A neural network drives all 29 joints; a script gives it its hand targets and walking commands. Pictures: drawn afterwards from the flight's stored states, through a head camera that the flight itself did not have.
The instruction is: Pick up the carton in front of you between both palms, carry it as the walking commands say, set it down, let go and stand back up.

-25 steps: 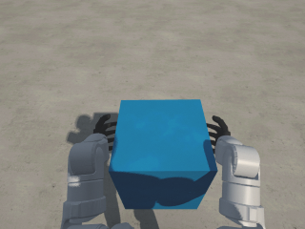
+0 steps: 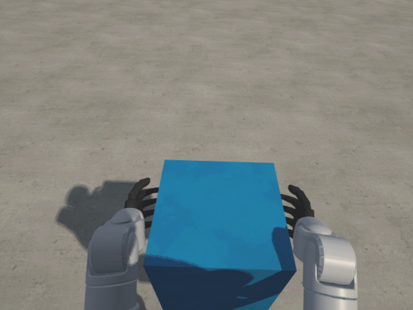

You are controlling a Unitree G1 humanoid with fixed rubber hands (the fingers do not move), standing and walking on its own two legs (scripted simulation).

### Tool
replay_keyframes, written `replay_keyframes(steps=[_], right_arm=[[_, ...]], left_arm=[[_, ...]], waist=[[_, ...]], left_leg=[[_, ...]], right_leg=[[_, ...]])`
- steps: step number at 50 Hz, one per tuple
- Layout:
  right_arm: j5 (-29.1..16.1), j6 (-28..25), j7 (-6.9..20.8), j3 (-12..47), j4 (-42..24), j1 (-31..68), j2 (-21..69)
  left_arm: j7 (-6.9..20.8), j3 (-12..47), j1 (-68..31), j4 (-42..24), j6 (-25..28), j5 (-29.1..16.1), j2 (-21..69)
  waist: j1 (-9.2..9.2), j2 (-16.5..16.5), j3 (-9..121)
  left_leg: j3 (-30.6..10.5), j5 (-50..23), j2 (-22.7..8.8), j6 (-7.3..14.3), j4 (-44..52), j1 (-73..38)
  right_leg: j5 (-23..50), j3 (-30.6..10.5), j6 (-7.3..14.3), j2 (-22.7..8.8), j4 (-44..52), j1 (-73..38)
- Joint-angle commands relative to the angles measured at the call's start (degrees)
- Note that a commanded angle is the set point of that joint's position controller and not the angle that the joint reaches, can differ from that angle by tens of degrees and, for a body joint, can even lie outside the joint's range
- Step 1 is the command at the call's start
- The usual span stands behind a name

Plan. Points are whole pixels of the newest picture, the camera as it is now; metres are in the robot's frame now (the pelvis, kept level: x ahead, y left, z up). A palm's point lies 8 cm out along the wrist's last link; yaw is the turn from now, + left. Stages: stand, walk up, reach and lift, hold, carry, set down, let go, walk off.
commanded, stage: carry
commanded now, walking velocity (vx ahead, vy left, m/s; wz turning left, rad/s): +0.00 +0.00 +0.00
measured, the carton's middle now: (216, 240) +0.27 -0.01 +0.00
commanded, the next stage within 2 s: hold in 1.56 s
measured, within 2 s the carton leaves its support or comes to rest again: neither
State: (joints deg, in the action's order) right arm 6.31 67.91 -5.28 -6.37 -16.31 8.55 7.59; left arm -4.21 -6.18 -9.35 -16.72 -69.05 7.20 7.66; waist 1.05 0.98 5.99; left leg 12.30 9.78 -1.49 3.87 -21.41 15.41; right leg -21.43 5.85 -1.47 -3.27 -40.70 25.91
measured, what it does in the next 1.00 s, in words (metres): steps on the spot: right foot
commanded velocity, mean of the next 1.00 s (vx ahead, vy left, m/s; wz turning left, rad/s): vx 0.00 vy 0.00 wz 0.00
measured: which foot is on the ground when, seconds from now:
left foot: down 0.00-1.00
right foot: up 0.00-0.10, down 0.12-1.00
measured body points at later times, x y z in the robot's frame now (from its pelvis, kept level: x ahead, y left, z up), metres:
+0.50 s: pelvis +0.13 -0.03 -0.01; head +0.11 -0.03 +0.44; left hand +0.40 +0.14 +0.07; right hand +0.41 -0.16 +0.07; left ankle +0.02 +0.08 -0.74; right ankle +0.14 -0.13 -0.74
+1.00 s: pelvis +0.09 -0.03 -0.01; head +0.05 -0.03 +0.44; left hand +0.36 +0.14 +0.04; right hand +0.38 -0.16 +0.04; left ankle +0.02 +0.07 -0.74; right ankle +0.14 -0.13 -0.74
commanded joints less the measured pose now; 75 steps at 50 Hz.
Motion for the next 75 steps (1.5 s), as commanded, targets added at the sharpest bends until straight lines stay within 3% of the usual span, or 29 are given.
replay_keyframes(steps=[1,4,5,6,7,8,12,17,26,31,42,56,64,70,75], right_arm=[[-24.2,0.0,15.9,41.1,-5.0,25.7,52.4],[-23.1,0.9,15.7,40.4,-4.4,24.6,50.6],[-22.3,1.3,15.6,39.9,-3.3,23.8,49.8],[-21.4,1.6,15.5,39.3,-2.1,23.2,48.8],[-21.4,2.3,15.3,39.8,-2.6,24.4,48.3],[-21.7,3.1,15.3,39.8,-3.2,26.1,47.8],[-22.6,3.2,15.5,40.4,-1.4,28.1,49.5],[-23.2,2.0,15.3,40.8,-2.6,28.5,51.7],[-22.2,1.3,15.2,40.5,-3.0,24.7,51.9],[-21.1,-0.2,15.6,41.1,-1.2,23.5,52.1],[-17.1,-8.6,15.9,39.4,3.9,24.4,49.5],[-6.7,-23.8,16.1,26.6,20.7,27.4,47.3],[-3.6,-31.7,17.1,23.2,28.4,32.0,51.7],[-6.1,-29.5,17.1,27.7,24.4,29.6,53.0],[-6.1,-27.8,16.9,27.4,23.4,28.0,51.1]], left_arm=[[13.1,41.9,-24.7,-4.3,1.2,-22.7,53.1],[13.2,41.2,-24.0,-4.7,0.1,-22.5,51.1],[13.4,40.8,-23.8,-4.2,-0.5,-22.5,50.1],[13.6,40.3,-24.1,-3.7,-1.2,-22.6,48.6],[13.9,39.9,-24.8,-2.4,-1.4,-22.4,48.4],[14.1,39.0,-23.9,-0.3,-1.4,-22.3,49.0],[14.3,38.3,-23.6,2.1,-1.1,-22.5,50.7],[14.0,39.6,-25.6,-0.6,-0.2,-23.4,52.8],[13.9,41.0,-23.9,-2.8,0.1,-23.3,52.6],[14.4,41.5,-22.5,-0.6,1.5,-22.2,52.7],[14.6,39.0,-22.8,4.8,9.7,-17.8,50.0],[14.9,26.3,-26.2,21.1,24.9,-7.2,47.3],[16.3,22.9,-30.9,29.3,32.8,-4.6,52.1],[16.3,26.9,-28.3,25.4,30.7,-7.1,53.1],[15.9,26.5,-26.8,24.4,29.0,-6.8,51.2]], waist=[[-0.49,-9.3,16.9],[-0.97,-7.5,14.0],[-0.94,-6.5,13.0],[-0.56,-4.1,12.7],[-0.45,-0.6,12.8],[-0.87,3.4,12.7],[-0.81,2.5,13.9],[-0.92,0.7,18.8],[-0.97,-1.6,18.1],[-0.98,-2.0,16.0],[-0.86,-1.0,11.8],[-1.06,-1.3,9.1],[-1.15,-0.8,11.7],[-1.14,-0.5,13.4],[-1.04,-0.7,12.8]], left_leg=[[-6.3,-21.6,-13.6,2.8,3.7,-8.6],[-4.0,-12.2,-10.5,-0.9,-0.5,-4.0],[-4.1,-9.6,-10.1,-2.4,-2.2,-2.1],[-4.0,-5.7,-9.4,-3.9,-4.5,0.3],[-5.2,-4.5,-7.5,-4.9,-3.9,-0.1],[-6.1,-2.6,-7.3,-5.0,-3.7,-3.1],[-6.7,-14.0,-8.3,-5.3,-7.0,-5.7],[-6.1,-18.6,-7.1,-5.8,-8.8,-6.6],[-6.3,-25.7,-7.6,-5.5,-8.8,-9.3],[-6.3,-24.8,-8.3,-5.2,-8.2,-8.8],[-6.7,-8.1,-8.1,-4.1,-5.4,-4.5],[-8.3,5.6,-7.9,-3.0,-1.1,-0.9],[-8.7,5.8,-7.7,-2.7,-1.8,-1.1],[-8.7,3.1,-7.6,-2.7,-3.0,-1.6],[-8.7,1.8,-7.6,-2.8,-3.3,-1.1]], right_leg=[[8.7,2.3,-0.3,0.1,8.2,-8.4],[20.7,4.0,-0.6,-0.9,17.2,-14.4],[22.7,2.8,-0.6,-3.2,18.1,-16.9],[31.4,-0.5,-0.1,-7.6,17.0,-19.7],[38.6,-2.9,1.8,-10.5,14.6,-18.9],[36.8,-4.2,3.2,-10.6,14.7,-16.3],[45.6,-2.3,3.3,-8.7,12.0,-17.0],[52.7,-1.4,4.1,-7.9,8.2,-21.2],[46.6,-0.3,3.5,-6.3,7.0,-18.2],[41.4,-0.3,3.3,-6.2,7.3,-16.8],[30.6,-1.2,3.5,-6.6,10.5,-15.6],[17.6,-1.9,3.0,-6.5,15.6,-13.8],[17.5,-2.1,2.7,-6.6,15.7,-14.5],[20.9,-2.1,2.7,-6.9,14.8,-15.1],[22.0,-2.0,2.8,-6.9,14.4,-14.7]])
